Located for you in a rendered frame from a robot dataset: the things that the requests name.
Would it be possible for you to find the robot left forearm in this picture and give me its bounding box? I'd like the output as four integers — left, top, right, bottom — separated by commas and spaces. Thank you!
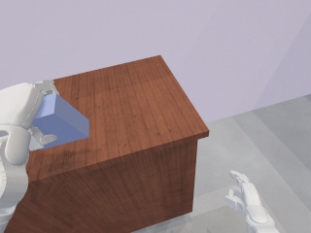
0, 124, 31, 233

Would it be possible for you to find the right robot hand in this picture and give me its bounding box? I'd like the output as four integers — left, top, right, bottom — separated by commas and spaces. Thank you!
225, 170, 262, 214

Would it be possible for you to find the robot right forearm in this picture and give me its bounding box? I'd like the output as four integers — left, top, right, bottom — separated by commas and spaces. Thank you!
245, 204, 280, 233

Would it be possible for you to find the left robot hand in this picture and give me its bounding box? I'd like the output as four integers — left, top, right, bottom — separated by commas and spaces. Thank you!
0, 80, 59, 151

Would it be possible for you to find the table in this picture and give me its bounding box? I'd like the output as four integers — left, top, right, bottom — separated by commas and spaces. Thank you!
4, 55, 210, 233

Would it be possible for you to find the sponge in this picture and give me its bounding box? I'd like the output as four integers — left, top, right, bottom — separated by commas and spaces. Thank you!
32, 93, 89, 150

